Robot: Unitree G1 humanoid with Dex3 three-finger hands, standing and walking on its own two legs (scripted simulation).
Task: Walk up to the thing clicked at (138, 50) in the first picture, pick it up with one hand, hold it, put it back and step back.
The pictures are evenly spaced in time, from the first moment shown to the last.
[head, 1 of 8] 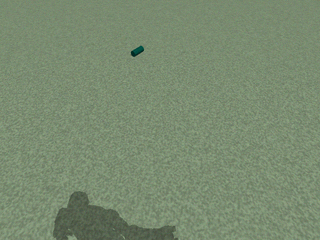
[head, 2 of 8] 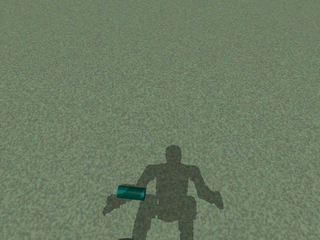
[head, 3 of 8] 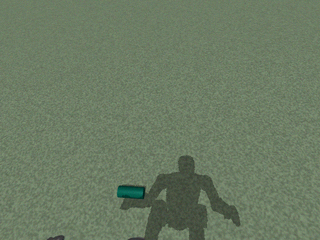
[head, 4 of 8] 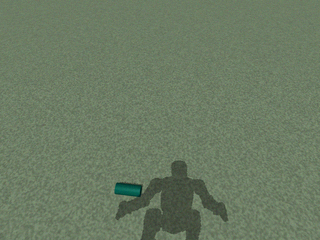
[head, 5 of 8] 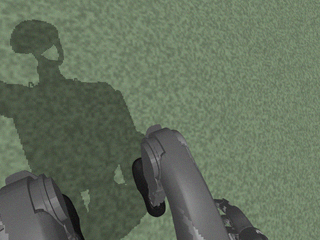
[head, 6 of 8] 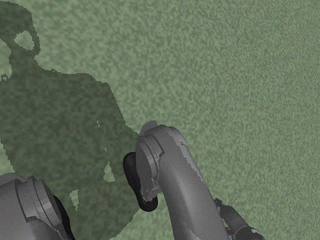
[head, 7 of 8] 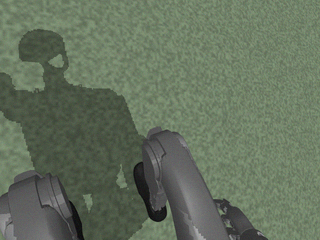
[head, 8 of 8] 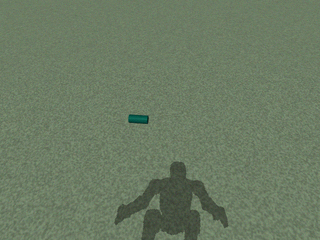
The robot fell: no
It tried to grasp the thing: no
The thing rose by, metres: 0.00
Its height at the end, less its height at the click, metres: +0.00
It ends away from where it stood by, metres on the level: 0.00
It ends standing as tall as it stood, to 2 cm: yes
